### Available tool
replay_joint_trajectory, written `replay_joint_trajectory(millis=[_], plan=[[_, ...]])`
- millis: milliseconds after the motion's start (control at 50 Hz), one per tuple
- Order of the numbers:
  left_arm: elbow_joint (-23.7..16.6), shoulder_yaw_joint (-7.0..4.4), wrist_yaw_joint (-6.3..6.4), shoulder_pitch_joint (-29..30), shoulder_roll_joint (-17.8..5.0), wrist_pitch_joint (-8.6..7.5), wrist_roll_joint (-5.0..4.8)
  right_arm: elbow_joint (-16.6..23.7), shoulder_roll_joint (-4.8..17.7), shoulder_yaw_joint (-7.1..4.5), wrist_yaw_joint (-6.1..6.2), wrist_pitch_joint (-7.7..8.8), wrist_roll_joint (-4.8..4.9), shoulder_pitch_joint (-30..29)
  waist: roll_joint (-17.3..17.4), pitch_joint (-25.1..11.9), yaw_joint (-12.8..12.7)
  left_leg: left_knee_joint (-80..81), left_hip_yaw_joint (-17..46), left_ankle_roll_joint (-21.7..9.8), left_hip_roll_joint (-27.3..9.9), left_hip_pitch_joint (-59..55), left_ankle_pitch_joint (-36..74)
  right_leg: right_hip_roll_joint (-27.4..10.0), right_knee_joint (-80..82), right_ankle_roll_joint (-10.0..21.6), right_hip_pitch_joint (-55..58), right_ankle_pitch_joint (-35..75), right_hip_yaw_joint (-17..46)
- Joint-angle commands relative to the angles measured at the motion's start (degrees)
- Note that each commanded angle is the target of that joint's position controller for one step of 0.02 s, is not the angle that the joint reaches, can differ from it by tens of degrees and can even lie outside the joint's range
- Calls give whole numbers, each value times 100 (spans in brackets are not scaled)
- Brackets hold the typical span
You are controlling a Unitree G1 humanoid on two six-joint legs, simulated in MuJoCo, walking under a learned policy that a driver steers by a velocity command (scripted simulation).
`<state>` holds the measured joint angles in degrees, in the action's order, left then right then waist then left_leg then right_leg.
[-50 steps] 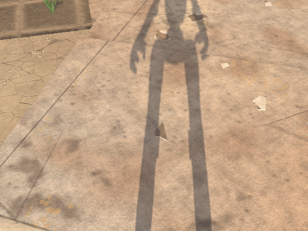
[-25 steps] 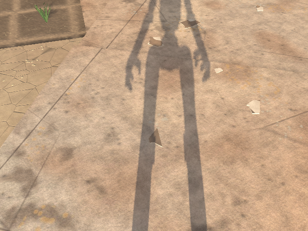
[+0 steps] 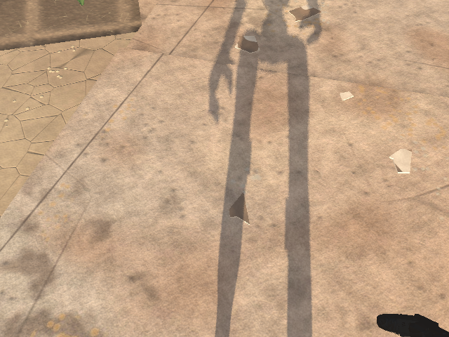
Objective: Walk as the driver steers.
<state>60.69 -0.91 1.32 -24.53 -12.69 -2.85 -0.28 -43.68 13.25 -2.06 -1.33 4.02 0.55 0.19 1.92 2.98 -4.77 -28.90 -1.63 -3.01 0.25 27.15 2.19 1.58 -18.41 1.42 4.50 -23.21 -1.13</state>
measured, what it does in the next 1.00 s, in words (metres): walks ahead: right foot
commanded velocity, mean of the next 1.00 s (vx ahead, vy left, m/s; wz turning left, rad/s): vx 0.06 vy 0.00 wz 0.00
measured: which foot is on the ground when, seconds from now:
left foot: down 0.00-1.00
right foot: down 0.00-0.02, up 0.04-0.28, down 0.30-1.00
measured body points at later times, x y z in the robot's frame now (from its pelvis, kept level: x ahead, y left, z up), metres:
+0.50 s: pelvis +0.09 -0.01 +0.01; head +0.10 -0.02 +0.46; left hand +0.13 +0.25 -0.13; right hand +0.17 -0.26 -0.14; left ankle +0.13 +0.10 -0.73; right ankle +0.07 -0.13 -0.73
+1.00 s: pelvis +0.15 +0.00 +0.01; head +0.16 +0.01 +0.45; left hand +0.19 +0.25 -0.15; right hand +0.23 -0.25 -0.14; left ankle +0.14 +0.10 -0.73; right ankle +0.07 -0.13 -0.73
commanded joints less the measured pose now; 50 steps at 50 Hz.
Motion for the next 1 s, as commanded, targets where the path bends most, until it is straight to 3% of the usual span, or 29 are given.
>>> replay_joint_trajectory(millis=[20, 40, 60, 80, 120, 160, 200, 260, 300, 320, 340, 360, 400, 460, 500, 540, 560, 580, 620, 640, 660, 700, 760, 880, 1000], plan=[[-349, -155, 1, 124, -883, -60, 108, -232, 1207, -376, 107, 57, -166, 1619, -156, -1281, 1007, 33, 744, -529, -668, -3170, 2904, -685, -2192, 89, -1403, 3938, 236], [-178, 50, -47, -877, -169, -39, 149, -328, 1248, -318, 107, -17, -252, 1785, 1164, -2282, 580, -73, 2388, -1683, -2215, -4617, 4184, 2, -4050, -245, -2632, -455, 154], [-55, -35, -84, -796, -475, -13, 42, -350, 763, -185, 55, -59, -150, 1749, 801, -2502, 688, 371, 2924, -1855, -2242, -4083, 3283, 36, -4822, -358, -2631, -1650, 780], [-215, -129, -80, -318, -742, 33, -90, -297, 712, -150, 37, -61, -26, 1135, 547, -1569, 584, 688, 2403, -1617, -2002, -3188, 2084, -172, -5072, -396, -2991, -1513, 707], [-347, -173, 51, 270, -656, 173, -56, -252, 504, -60, 45, -47, -59, 382, 79, -685, 374, 1189, 1712, -1169, -1523, -1807, 642, -473, -4563, -469, -2951, -967, 549], [-366, -159, 144, 213, -488, 318, 6, -326, 586, -81, 59, -74, -171, 95, 384, -484, 145, 1429, 1230, -929, -1153, -862, -142, -525, -3501, -513, -2215, -731, 419], [-371, -135, 197, 227, -395, 371, 55, -405, 619, -87, 112, -109, -223, 151, 519, -659, 150, 1464, 1123, -981, -1091, -717, -508, -455, -2712, -519, -1806, -596, 301], [-297, -152, 137, 204, -409, 424, 107, -497, 702, -94, 198, -191, -66, 79, 428, -748, 32, 1553, 1005, -753, -963, -267, -2324, -351, -1443, -324, -928, 1110, 93], [-421, -170, 106, 424, -569, 448, 239, -708, 487, -16, 209, -223, -67, 378, 185, -318, 104, 1526, 841, -189, -659, 129, -3556, -547, -841, -74, -867, 1181, 340], [-516, -226, 134, 655, -903, 438, 186, -738, 551, -45, 226, -260, -92, 524, -236, 47, 350, 1356, 551, 67, -369, -142, -3449, -734, -481, 110, -1667, 169, 564], [-474, -242, 132, 855, -945, 376, 121, -747, 500, -36, 261, -283, -114, 526, -734, 205, 473, 1077, 317, 205, -173, -897, -2797, -661, -225, 201, -2541, -787, 598], [-477, -198, 123, 1019, -744, 292, 124, -798, 493, -33, 288, -280, -132, 562, -880, 227, 515, 792, 300, 219, -150, -1342, -2284, -628, -15, 135, -2819, -909, 609], [-445, -178, 91, 1176, -626, 148, 127, -941, 516, -47, 320, -269, -121, 771, -942, 75, 615, 535, 244, 118, -152, -1642, -1619, -618, 13, -20, -2707, -267, 597], [-353, -173, 62, 943, -604, 52, 60, -1127, 518, -47, 299, -248, -90, 867, -493, -172, 510, 487, 277, 26, -199, -1573, -1001, -550, -282, -40, -2117, 844, 483], [-260, -227, 75, 692, -732, 86, 6, -1238, 497, -53, 294, -256, -30, 892, -546, -313, 415, 164, 7, 18, 35, -1444, -1983, -525, -232, 163, -1916, -76, 523], [-286, -307, 82, 512, -946, 98, -46, -1212, 491, -72, 268, -217, 10, 702, -812, 35, 277, -465, -219, 8, 225, -608, -2870, -988, 179, 599, -1775, -1402, 1241], [-314, -315, 88, 536, -993, 65, -57, -1143, 389, -46, 251, -161, 3, 519, -939, 316, 263, -722, -217, -5, 200, -209, -2488, -1383, 382, 802, -1679, -1167, 1752], [-330, -302, 95, 684, -952, 17, -36, -1153, 297, -25, 234, -105, -31, 548, -967, 419, 372, -647, -52, -47, 43, -197, -2136, -1585, 226, 898, -1659, -176, 1929], [-399, -247, 89, 1025, -712, -52, 13, -1346, 325, -27, 204, -56, -111, 986, -692, 70, 648, 11, 218, -105, -197, -1103, -773, -1224, -439, 571, -1796, 1645, 1242], [-438, -272, 80, 920, -705, -54, 36, -1428, 641, -97, 193, -66, -87, 1065, -233, -110, 489, -24, 351, -162, -228, -1486, 261, -638, -814, 254, -1873, 1942, 579], [-360, -235, 82, 660, -546, -48, 68, -1492, 757, -127, 191, -99, 1, 1120, 243, -367, 405, -92, 483, -320, -309, -1905, 1033, -280, -1103, -22, -1918, 2061, 165], [-235, -183, 97, 492, -432, 10, 26, -1591, 555, -58, 201, -170, 24, 1282, 218, -677, 466, -201, 728, -516, -544, -2436, 2203, -265, -1252, -266, -1954, 2120, 169], [-198, -148, 112, 538, -424, 148, 7, -1650, 637, -47, 200, -202, -18, 1229, 105, -914, 470, -260, 848, -608, -765, -2632, 3264, -341, -1342, -303, -1817, 2010, 247], [-84, -155, 145, 624, -518, 324, -3, -1694, 712, -77, 174, -253, 36, 906, -214, -696, 450, -122, 525, -319, -397, -2204, 2250, -387, -898, -225, -1177, 2839, 235], [-5, -164, 157, 789, -486, 343, 30, -1742, 583, -95, 237, -362, 8, 660, -251, -380, 466, 169, 436, -217, -273, -2096, 1038, -394, -582, -190, -1285, 2286, 211]])
Keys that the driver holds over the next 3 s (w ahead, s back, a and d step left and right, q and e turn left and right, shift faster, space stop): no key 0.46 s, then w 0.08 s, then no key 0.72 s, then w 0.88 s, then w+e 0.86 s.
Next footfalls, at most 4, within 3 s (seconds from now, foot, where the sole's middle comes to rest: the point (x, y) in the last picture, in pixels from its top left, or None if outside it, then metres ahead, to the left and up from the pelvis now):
0.30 right None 0.11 -0.13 -0.77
1.98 left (216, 317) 0.51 0.12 -0.77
2.54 right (302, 230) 0.82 -0.14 -0.77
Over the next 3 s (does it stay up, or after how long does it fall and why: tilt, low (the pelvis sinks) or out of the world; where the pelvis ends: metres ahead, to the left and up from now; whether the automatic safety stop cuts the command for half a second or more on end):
stays up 0.92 -0.07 0.00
